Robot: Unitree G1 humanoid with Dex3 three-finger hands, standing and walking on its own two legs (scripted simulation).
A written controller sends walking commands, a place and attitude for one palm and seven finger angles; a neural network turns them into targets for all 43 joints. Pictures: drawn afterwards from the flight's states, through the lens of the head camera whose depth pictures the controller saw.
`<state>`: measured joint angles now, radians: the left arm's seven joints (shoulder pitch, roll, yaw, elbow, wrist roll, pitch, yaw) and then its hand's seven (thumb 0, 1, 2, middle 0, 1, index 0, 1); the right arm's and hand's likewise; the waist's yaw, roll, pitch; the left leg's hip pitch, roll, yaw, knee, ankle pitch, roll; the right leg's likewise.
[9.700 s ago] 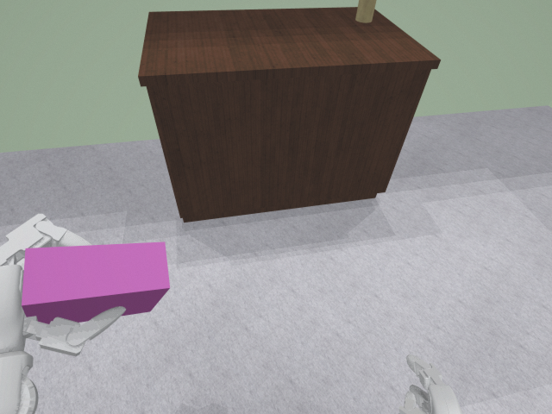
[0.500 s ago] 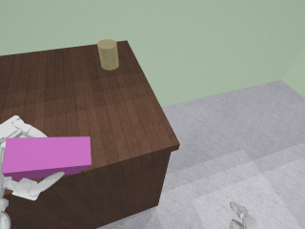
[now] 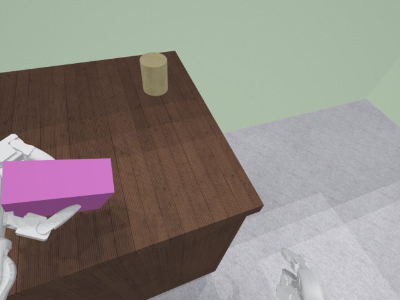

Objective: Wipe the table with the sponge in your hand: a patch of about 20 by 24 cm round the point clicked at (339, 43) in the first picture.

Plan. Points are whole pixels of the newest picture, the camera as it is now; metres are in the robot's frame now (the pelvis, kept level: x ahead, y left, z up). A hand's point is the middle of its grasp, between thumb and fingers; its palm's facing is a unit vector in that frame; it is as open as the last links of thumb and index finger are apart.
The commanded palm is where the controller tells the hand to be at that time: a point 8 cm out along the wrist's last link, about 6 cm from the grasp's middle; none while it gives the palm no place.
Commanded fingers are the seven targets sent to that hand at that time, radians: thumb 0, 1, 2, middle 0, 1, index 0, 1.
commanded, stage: come to a stop and stand still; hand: left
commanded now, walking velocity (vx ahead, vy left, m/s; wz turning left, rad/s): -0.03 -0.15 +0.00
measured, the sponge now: (76, 188) +0.25 +0.22 +0.13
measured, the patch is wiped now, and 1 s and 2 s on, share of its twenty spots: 0.00 0.00 0.00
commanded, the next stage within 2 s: look again from close up in 1.10 s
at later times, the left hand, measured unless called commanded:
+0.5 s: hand (70, 209) +0.21 +0.21 +0.13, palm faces +0.26 -0.91 -0.32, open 9.6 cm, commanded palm +0.16 +0.27 +0.18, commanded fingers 0.00 0.10 1.30 -1.20 -1.60 -1.20 -1.60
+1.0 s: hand (14, 187) +0.23 +0.29 +0.15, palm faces +0.35 -0.88 -0.33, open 9.6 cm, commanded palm +0.17 +0.32 +0.18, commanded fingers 0.00 0.10 1.30 -1.20 -1.60 -1.20 -1.60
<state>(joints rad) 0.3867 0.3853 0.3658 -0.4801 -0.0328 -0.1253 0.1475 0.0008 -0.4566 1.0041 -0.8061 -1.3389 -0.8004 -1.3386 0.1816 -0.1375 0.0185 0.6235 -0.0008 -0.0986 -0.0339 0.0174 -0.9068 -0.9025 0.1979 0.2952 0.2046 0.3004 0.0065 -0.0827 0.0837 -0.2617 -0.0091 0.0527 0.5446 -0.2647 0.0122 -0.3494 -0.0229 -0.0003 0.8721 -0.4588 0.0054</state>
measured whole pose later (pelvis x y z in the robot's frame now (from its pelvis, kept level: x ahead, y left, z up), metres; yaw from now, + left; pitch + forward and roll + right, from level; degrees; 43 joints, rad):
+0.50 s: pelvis -0.01 +0.00 +0.01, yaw -2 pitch -1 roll +0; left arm 0.45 0.30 0.24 -0.40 -0.03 -0.17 0.08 0.00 -0.46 1.01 -0.81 -1.34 -0.80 -1.34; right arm 0.24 -0.25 -0.02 0.60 0.01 -0.15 -0.03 0.02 -0.91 -0.90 0.20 0.30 0.20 0.30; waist 0.02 -0.01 0.05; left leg -0.24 0.02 0.04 0.49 -0.23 0.01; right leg -0.24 0.03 -0.07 0.44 -0.19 -0.05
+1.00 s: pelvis +0.01 +0.05 +0.01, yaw -1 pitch -1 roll -2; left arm 0.39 0.36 0.32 -0.45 -0.02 -0.19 0.10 0.00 -0.46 1.01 -0.81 -1.34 -0.80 -1.34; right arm 0.18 -0.15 0.04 0.59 0.00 -0.16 -0.02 0.02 -0.90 -0.90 0.20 0.30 0.21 0.30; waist 0.04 -0.06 0.09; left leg -0.20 -0.04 0.04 0.46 -0.23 0.07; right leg -0.19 -0.02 -0.05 0.39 -0.18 0.02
